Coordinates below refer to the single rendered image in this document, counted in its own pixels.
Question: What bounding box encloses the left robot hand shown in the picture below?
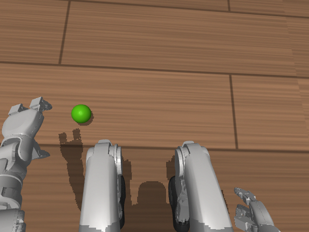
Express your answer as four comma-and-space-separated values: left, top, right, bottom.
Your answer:
2, 97, 52, 160

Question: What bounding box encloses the ball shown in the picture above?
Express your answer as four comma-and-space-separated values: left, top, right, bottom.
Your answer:
71, 104, 91, 123

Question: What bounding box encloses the right robot hand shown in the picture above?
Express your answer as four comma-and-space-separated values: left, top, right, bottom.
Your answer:
234, 188, 274, 232

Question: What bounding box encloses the left robot arm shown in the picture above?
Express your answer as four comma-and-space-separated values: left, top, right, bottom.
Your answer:
0, 134, 34, 232

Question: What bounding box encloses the right robot foot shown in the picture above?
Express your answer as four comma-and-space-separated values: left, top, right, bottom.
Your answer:
169, 176, 190, 232

